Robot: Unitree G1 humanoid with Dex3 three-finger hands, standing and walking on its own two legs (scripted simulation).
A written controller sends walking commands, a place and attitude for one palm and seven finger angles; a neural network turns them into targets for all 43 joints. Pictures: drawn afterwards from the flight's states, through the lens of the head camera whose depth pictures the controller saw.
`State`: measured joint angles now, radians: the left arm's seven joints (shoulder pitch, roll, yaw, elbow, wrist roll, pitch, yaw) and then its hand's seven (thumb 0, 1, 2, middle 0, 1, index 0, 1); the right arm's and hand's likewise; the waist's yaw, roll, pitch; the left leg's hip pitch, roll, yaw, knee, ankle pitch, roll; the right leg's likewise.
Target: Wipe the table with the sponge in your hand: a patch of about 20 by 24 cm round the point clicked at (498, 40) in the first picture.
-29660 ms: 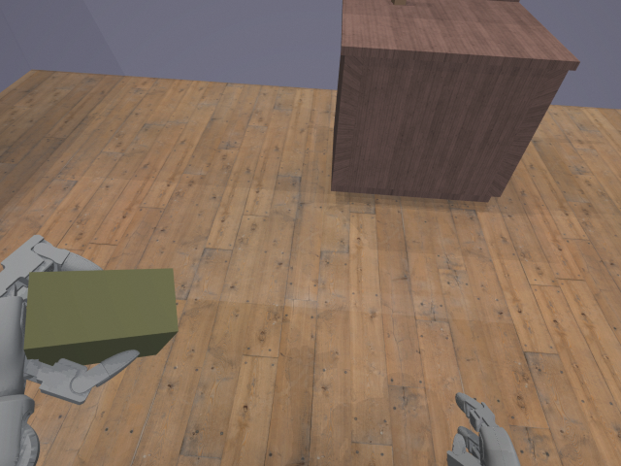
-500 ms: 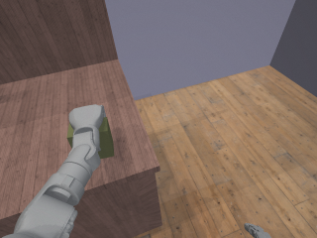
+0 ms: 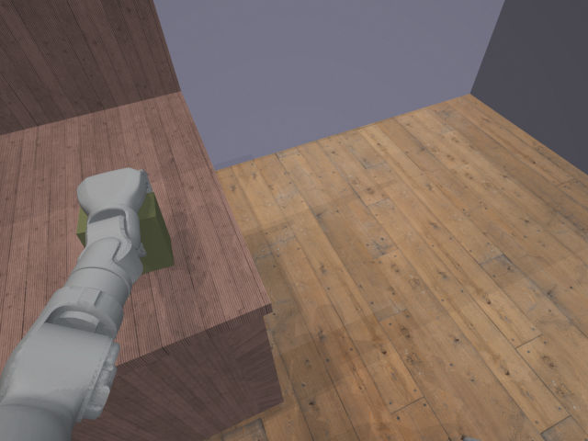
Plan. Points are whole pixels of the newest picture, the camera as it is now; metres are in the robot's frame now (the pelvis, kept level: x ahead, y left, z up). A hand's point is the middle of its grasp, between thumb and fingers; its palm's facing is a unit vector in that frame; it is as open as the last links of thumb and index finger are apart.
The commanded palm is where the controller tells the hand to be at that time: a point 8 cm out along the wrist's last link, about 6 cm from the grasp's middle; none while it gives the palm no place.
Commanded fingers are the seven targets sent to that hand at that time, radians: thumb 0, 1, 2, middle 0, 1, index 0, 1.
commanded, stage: wipe forward along the third lane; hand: left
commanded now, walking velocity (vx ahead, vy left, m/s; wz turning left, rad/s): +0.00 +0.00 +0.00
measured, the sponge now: (133, 245) +0.42 +0.26 +0.02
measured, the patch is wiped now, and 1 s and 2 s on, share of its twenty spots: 0.95 1.00 1.00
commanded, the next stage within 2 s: wipe back along the third lane in 0.50 s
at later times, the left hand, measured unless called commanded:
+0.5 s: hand (119, 196) +0.48 +0.29 +0.07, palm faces -0.13 -0.01 -0.99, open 10.3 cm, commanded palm +0.47 +0.29 +0.10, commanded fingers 0.00 0.10 1.30 -1.20 -1.60 -1.20 -1.60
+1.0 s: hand (115, 197) +0.48 +0.29 +0.06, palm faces -0.03 -0.01 -1.00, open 10.3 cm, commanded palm +0.44 +0.27 +0.09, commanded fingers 0.00 0.10 1.30 -1.20 -1.60 -1.20 -1.60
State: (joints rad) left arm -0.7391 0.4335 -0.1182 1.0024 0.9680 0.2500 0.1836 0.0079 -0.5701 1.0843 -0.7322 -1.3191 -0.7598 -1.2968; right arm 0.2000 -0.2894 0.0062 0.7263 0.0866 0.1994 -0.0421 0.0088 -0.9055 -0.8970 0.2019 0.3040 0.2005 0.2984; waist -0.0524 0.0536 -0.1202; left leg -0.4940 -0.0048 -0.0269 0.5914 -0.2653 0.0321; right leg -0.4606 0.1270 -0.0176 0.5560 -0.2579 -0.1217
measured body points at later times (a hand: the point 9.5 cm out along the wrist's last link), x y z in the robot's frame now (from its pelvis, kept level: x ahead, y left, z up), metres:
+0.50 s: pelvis +0.01 +0.02 -0.01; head +0.07 +0.01 +0.44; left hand +0.48 +0.28 +0.12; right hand +0.04 -0.26 -0.14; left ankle +0.02 +0.13 -0.73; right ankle +0.00 -0.04 -0.73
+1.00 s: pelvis +0.03 +0.07 +0.00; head +0.06 +0.07 +0.45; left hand +0.48 +0.29 +0.12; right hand +0.08 -0.19 -0.14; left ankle +0.02 +0.13 -0.73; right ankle +0.00 -0.04 -0.73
